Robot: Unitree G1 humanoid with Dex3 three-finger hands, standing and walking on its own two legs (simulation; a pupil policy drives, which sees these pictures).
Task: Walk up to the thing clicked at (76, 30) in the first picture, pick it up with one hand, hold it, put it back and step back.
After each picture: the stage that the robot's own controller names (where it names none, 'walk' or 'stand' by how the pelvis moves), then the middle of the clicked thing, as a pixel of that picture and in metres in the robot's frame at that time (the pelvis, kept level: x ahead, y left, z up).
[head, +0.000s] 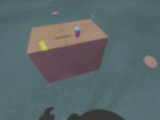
stand; (77, 32) +0.95 +0.22 +0.00
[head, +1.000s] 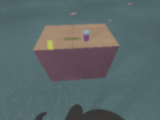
walk; (86, 35) +0.89 +0.16 +0.01
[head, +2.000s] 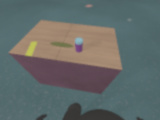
walk; (78, 45) +0.58 +0.18 +0.03
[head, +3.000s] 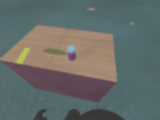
stand; (71, 53) +0.51 +0.19 +0.03
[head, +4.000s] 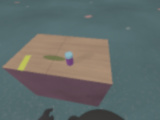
stand; (69, 58) +0.50 +0.22 +0.00
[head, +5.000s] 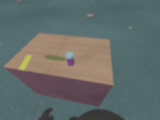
stand; (70, 59) +0.50 +0.21 +0.00
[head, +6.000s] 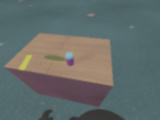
stand; (69, 59) +0.49 +0.22 +0.00
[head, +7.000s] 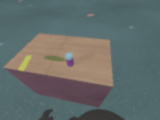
stand; (69, 59) +0.49 +0.22 +0.00
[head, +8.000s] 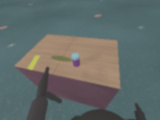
rise first; (75, 60) +0.49 +0.19 +0.00
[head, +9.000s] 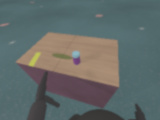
go down; (76, 58) +0.51 +0.19 +0.00
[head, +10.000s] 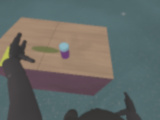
go down; (64, 51) +0.51 +0.18 +0.03
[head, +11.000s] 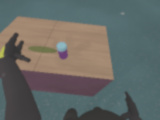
go down; (62, 51) +0.50 +0.19 +0.05
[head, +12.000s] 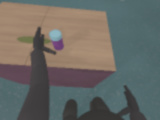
close in; (57, 40) +0.52 +0.19 +0.09
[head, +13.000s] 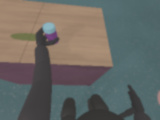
close; (51, 34) +0.56 +0.20 +0.10
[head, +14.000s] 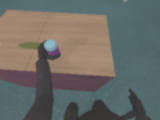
lift; (53, 50) +0.46 +0.22 +0.08
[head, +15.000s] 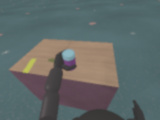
lift; (69, 60) +0.33 +0.15 +0.21
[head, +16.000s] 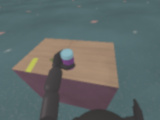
hold; (68, 59) +0.33 +0.16 +0.20
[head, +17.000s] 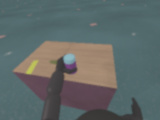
hold; (70, 64) +0.33 +0.15 +0.18
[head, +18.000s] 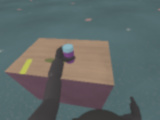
crouch; (69, 54) +0.41 +0.16 +0.18
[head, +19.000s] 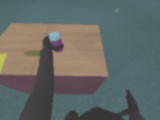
lower; (56, 42) +0.52 +0.19 +0.12
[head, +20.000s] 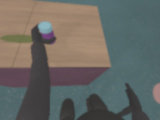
lower; (47, 34) +0.56 +0.20 +0.10
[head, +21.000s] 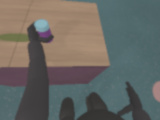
lower; (44, 32) +0.56 +0.21 +0.10
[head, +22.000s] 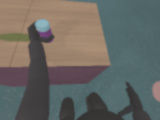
lower; (45, 32) +0.56 +0.20 +0.10
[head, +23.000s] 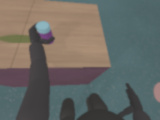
rest; (46, 33) +0.55 +0.21 +0.10
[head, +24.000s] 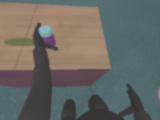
withdraw; (48, 37) +0.55 +0.20 +0.09
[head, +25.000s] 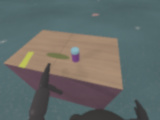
sink last; (75, 54) +0.51 +0.18 +0.05
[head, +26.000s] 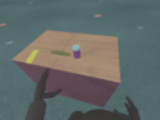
stand; (76, 51) +0.55 +0.19 +0.05
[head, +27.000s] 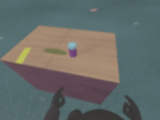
stand; (72, 50) +0.53 +0.19 +0.06
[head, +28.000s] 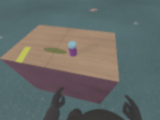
stand; (72, 49) +0.54 +0.19 +0.06
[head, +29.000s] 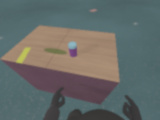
stand; (72, 49) +0.54 +0.19 +0.06
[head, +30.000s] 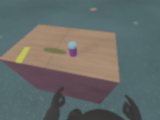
stand; (72, 49) +0.54 +0.19 +0.06
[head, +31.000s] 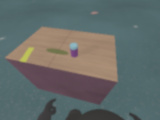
stand; (74, 50) +0.55 +0.19 +0.05
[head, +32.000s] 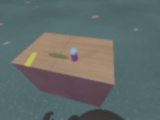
walk; (74, 55) +0.56 +0.20 +0.00
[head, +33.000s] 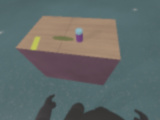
walk; (79, 35) +0.70 +0.17 +0.02
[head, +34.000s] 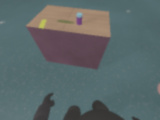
walk; (79, 19) +1.02 +0.18 +0.02
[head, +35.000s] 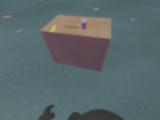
stand; (83, 24) +1.12 +0.18 +0.01
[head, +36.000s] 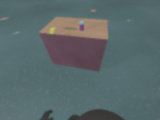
stand; (81, 26) +1.14 +0.19 +0.00
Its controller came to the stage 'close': yes
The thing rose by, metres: 0.19
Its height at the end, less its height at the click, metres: +0.00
